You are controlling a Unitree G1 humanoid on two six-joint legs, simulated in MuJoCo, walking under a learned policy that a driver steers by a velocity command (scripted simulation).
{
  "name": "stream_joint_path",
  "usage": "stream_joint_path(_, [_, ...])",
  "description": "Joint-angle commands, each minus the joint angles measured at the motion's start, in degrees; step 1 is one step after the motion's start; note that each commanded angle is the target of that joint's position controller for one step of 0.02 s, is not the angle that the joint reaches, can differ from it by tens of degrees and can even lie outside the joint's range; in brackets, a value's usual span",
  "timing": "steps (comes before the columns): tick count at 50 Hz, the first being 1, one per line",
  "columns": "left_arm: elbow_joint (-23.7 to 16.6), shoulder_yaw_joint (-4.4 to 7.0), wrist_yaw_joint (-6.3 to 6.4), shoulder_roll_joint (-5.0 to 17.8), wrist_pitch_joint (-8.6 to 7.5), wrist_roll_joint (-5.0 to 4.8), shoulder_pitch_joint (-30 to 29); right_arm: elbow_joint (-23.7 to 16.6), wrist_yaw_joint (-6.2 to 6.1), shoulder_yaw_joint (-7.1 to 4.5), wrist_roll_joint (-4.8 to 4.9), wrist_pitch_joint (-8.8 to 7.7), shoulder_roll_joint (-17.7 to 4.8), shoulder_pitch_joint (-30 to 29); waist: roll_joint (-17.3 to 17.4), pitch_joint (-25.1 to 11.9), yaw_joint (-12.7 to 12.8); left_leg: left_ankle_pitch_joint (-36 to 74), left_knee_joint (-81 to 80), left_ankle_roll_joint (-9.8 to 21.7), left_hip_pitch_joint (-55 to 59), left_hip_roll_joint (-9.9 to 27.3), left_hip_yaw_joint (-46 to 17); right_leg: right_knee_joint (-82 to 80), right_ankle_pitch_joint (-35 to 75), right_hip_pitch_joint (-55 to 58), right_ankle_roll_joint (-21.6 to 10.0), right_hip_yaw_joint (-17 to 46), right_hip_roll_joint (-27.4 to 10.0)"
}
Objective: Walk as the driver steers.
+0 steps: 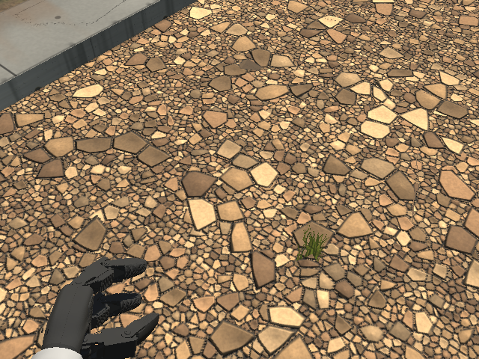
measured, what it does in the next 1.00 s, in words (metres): walks ahead, turning left: right foot, then left foot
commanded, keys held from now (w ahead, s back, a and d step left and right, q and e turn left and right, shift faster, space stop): w+q+shift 0.82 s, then w+shift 0.18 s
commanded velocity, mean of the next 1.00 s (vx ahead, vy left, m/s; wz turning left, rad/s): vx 1.00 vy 0.00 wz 0.88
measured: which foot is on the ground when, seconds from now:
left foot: down 0.00-0.10, up 0.12-0.52, down 0.54-0.96, up 0.98-1.00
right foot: up 0.00-0.08, down 0.10-0.54, up 0.56-0.94, down 0.96-1.00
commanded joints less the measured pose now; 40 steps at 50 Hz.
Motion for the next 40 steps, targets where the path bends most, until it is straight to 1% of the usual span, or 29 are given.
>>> stream_joint_path(1, [-4.7, 2.86, 0.52, 6.5, -0.67, -1.36, -4.5, -5.2, -0.76, -2.36, 0.99, -0.91, -9.2, -6.0, 6.1, 3.1, 5.3, 7.8, -6.1, 6.3, -19.2, 10.2, -12.9, -5.6, 5.0, 20.7, 1.1, -2.6, 3.3])
stream_joint_path(3, [-4.2, 4.69, 1.22, 9.3, -0.89, -1.76, 0.0, -5.0, -0.75, -2.66, 0.88, -0.32, -9.5, -6.2, 6.9, -0.3, 8.9, 23.6, 3.7, 3.9, -14.0, 9.4, -12.2, -7.7, -1.5, 26.1, -0.6, -3.6, 3.8])
stream_joint_path(4, [-3.2, 5.78, 1.73, 11.2, -0.88, -1.87, 8.1, -5.9, -0.42, -2.76, 0.03, -0.11, -10.0, -8.1, 6.8, -6.1, 13.6, 30.3, 15.0, 1.9, -15.5, 7.7, -9.8, -6.4, -3.2, 35.6, -2.5, -2.5, 0.9])
stream_joint_path(5, [-1.2, 6.78, 2.72, 14.3, -0.23, -1.73, 23.3, -8.3, -0.27, -1.93, -1.88, 0.03, -7.9, -10.8, 3.3, -17.3, 20.3, 24.8, 33.5, 0.6, -24.6, 5.7, -6.3, -3.0, -13.4, 53.6, -5.9, 5.6, -8.2])
stream_joint_path(6, [1.1, 7.09, 1.87, 18.3, 0.44, -0.46, 29.3, -10.1, -0.25, 0.67, 0.68, -0.61, -0.6, -1.8, -20.0, -28.7, 15.7, -10.8, 53.8, -1.6, -42.7, 0.5, 0.1, -11.5, -36.3, 71.5, -15.8, 38.1, -24.2])
stream_joint_path(7, [1.3, 6.43, 1.37, 14.0, 0.86, -0.76, 27.8, -9.4, -1.19, 0.72, 2.64, -0.32, -4.3, -2.9, -21.7, -23.1, 16.2, -9.5, 62.6, -1.2, -51.5, 6.5, 2.6, -16.5, -48.7, 67.1, -15.3, 46.6, -24.5])
stream_joint_path(8, [1.6, 5.57, 1.77, 9.6, 1.44, -0.92, 25.2, -9.8, -1.38, -0.01, 1.58, -0.06, -7.4, -10.1, -14.7, -12.4, 17.6, -5.0, 64.3, -1.1, -55.4, 8.4, 5.0, -17.2, -42.1, 59.4, -12.9, 35.8, -21.5])
stream_joint_path(9, [2.9, 5.13, 1.91, 8.6, 2.03, -0.38, 23.8, -10.4, -1.18, -0.3, -0.05, 0.15, -8.0, -14.8, -5.7, -6.4, 16.8, -1.7, 63.0, -1.1, -53.7, 10.6, 6.6, -17.3, -28.8, 51.0, -11.5, 25.7, -19.4])
stream_joint_path(10, [4.0, 4.81, 1.72, 7.5, 2.43, 0.67, 22.1, -11.5, -0.71, -0.49, -1.12, 0.21, -7.4, -18.4, -2.1, -2.6, 15.2, -0.1, 60.5, -0.9, -51.3, 12.1, 7.2, -18.3, -20.1, 43.6, -10.8, 19.0, -17.0])
stream_joint_path(11, [4.9, 4.3, 1.62, 6.2, 2.39, 1.42, 20.3, -12.3, -0.06, -0.58, -0.73, 0.79, -6.0, -18.8, -2.9, -0.3, 12.8, 0.6, 59.3, -0.7, -49.0, 13.9, 6.8, -19.7, -16.1, 37.9, -10.3, 13.8, -15.6])
stream_joint_path(13, [6.4, 3.9, 0.99, 4.1, 2.14, 0.24, 17.5, -14.0, 0.73, -0.07, 0.68, 2.38, -3.7, -19.8, -4.7, 1.8, 10.2, -0.6, 57.3, -0.8, -48.6, 16.6, 7.1, -21.9, -11.0, 32.3, -9.7, 6.3, -15.1])
stream_joint_path(17, [7.5, 4.79, 1.5, 8.5, 1.52, -0.23, 13.1, -16.2, 1.95, 0.47, -0.7, 2.69, -5.2, -23.0, -2.3, 4.9, 7.2, 12.7, 48.6, -2.6, -48.1, 17.5, 8.2, -26.1, -1.0, 26.1, -8.5, -7.6, -13.5])
stream_joint_path(19, [8.1, 5.22, 1.91, 11.0, 1.29, -0.23, 14.1, -16.9, 2.86, 0.4, -1.14, 2.25, -6.7, -27.6, 1.0, 6.2, 8.7, 22.2, 38.6, -1.9, -43.5, 15.6, 12.4, -27.8, 0.7, 25.5, -6.5, -14.5, -10.9])
stream_joint_path(20, [9.1, 4.89, 1.87, 10.5, 1.39, 0.2, 16.3, -16.8, 3.09, 0.17, -1.2, 2.14, -7.3, -30.1, 3.6, 5.7, 10.7, 24.9, 35.7, -0.8, -41.4, 12.9, 15.6, -28.4, 4.2, 28.4, -5.3, -17.4, -8.6])
stream_joint_path(21, [9.4, 5.49, 1.89, 14.1, 1.33, -0.28, 17.5, -18.2, 3.75, 0.7, -0.86, 1.82, -5.9, -32.0, 0.7, 7.3, 10.2, 25.6, 30.7, 0.0, -39.1, 13.4, 16.1, -27.6, 9.3, 28.0, -5.1, -18.3, -11.0])
stream_joint_path(23, [10.0, 5.88, 1.94, 16.7, 2.14, -0.07, 20.0, -18.7, 4.47, -0.5, -0.57, 1.39, -9.7, -32.8, -1.6, 5.3, 9.3, 22.6, 26.5, 2.0, -33.2, 7.8, 21.9, -21.9, 37.0, 34.6, -3.7, -20.8, -11.0])
stream_joint_path(24, [10.0, 6.24, 2.31, 18.6, 2.93, 0.07, 21.2, -18.7, 4.39, -1.45, -0.09, 1.48, -11.6, -31.0, -4.1, 2.3, 7.0, 17.9, 26.9, 2.9, -29.4, 4.9, 24.1, -16.1, 51.2, 38.0, -3.5, -21.0, -11.8])
stream_joint_path(25, [9.5, 6.72, 2.41, 20.5, 3.77, -0.02, 20.2, -17.5, 4.25, -2.71, 0.45, 1.88, -14.2, -23.8, -6.3, -1.4, 2.2, 13.6, 27.6, 4.3, -21.8, 2.8, 24.9, -5.3, 63.4, 38.3, -3.8, -21.0, -13.2])
stream_joint_path(26, [8.1, 6.79, 2.43, 20.8, 4.04, -0.3, 18.2, -13.9, 3.78, -4.91, 0.3, 2.6, -18.2, -10.3, -6.6, -8.0, -4.5, 12.6, 26.4, 6.8, -4.4, 1.4, 23.4, 10.5, 65.7, 31.8, -4.0, -20.1, -13.3])
stream_joint_path(27, [7.8, 5.71, 2.4, 17.2, 3.28, -0.54, 18.0, -10.3, 2.59, -6.33, 0.74, 3.53, -20.7, -0.4, 0.4, -10.0, -7.8, 15.0, 21.8, 9.6, 14.5, 4.2, 15.4, 33.4, 30.8, 16.1, -1.5, -19.6, -7.3])
stream_joint_path(28, [4.7, 2.33, 1.53, 6.3, 1.19, 0.6, 25.7, -12.5, 2.0, -5.9, -0.22, 3.38, -24.6, -7.5, 22.8, -12.5, 4.6, 8.2, 15.1, 18.8, 26.1, 15.0, -13.5, 58.8, -30.9, -5.8, 0.8, -13.5, 4.3])
stream_joint_path(29, [1.6, 2.06, 0.76, 11.3, -1.54, -1.27, 23.5, -15.5, 2.09, -5.06, -1.45, 2.24, -21.5, -7.5, 16.7, -25.9, 2.2, -19.5, 0.9, 23.9, 30.5, 22.2, -37.6, 60.7, -28.5, -12.7, -1.6, 0.6, 3.7])
stream_joint_path(30, [-0.2, 2.66, 0.87, 14.4, -2.35, -2.89, 14.3, -14.9, 2.01, -4.69, -1.81, 1.21, -18.5, -6.9, 7.2, -16.9, 0.1, -23.5, -5.0, 19.2, 22.6, 21.3, -37.6, 55.2, -23.4, -14.6, -3.1, 0.7, 1.2])
stream_joint_path(31, [-1.1, 2.23, 1.35, 12.6, -2.46, -2.83, 12.1, -14.2, 2.31, -4.33, -2.08, 0.09, -17.8, -9.4, -1.5, -8.0, 4.0, -18.0, -6.1, 17.3, 11.2, 20.2, -34.0, 49.0, -20.8, -13.7, -3.1, 0.1, -0.4])
stream_joint_path(32, [0.2, 1.98, 1.83, 11.5, -1.93, -1.24, 13.2, -14.5, 2.32, -3.8, -2.37, -0.67, -16.3, -13.5, -5.1, -5.1, 7.4, -10.7, -4.9, 16.3, 1.7, 18.1, -28.6, 44.2, -19.2, -8.7, -2.6, 0.7, -2.7])
stream_joint_path(33, [1.2, 2.34, 1.79, 11.5, -0.91, -0.5, 16.2, -15.3, 2.0, -3.4, -3.03, -0.9, -15.4, -16.8, -4.0, -3.0, 10.5, -6.2, -4.7, 16.0, -6.6, 15.2, -23.6, 41.1, -18.3, -3.9, -1.6, 1.5, -3.8])
stream_joint_path(35, [1.6, 2.74, 1.75, 11.6, 1.09, -0.06, 16.7, -14.8, 1.36, -2.5, -2.19, -0.75, -12.6, -19.1, -1.2, 1.1, 12.4, -1.7, -6.3, 15.8, -16.1, 11.9, -16.5, 33.6, -18.9, -0.7, 0.5, 0.6, -5.1])
stream_joint_path(38, [-2.2, 1.57, 1.76, 8.1, 1.43, 1.5, 6.5, -13.3, -0.46, -2.35, -0.97, -0.65, -12.3, -18.0, -0.7, 5.7, 9.6, 6.3, -7.4, 13.9, -27.2, 6.9, -7.4, 17.1, -5.6, 4.5, 3.2, -3.8, -3.4])
stream_joint_path(40, [-3.8, 1.02, 1.11, 5.8, 1.2, 1.12, 1.7, -12.2, -1.11, -2.93, -0.61, -0.03, -13.4, -17.1, 1.1, 4.9, 6.9, 5.4, -6.0, 10.6, -31.5, 4.2, -3.9, 5.4, 6.0, 13.0, 3.8, -5.9, -0.5])
Velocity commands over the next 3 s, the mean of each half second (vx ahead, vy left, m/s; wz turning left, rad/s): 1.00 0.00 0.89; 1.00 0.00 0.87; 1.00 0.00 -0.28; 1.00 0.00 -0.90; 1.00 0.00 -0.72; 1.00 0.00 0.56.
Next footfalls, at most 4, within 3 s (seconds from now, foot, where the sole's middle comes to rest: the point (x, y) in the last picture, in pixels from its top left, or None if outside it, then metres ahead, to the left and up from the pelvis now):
0.10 right None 0.29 -0.16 -0.78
0.54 left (137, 330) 0.62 0.22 -0.78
0.96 right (103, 211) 1.05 0.33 -0.78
1.42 left None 1.06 0.79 -0.78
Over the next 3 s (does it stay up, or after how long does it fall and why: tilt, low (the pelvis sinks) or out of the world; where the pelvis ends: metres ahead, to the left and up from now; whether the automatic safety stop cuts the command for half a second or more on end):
stays up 2.27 0.84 0.05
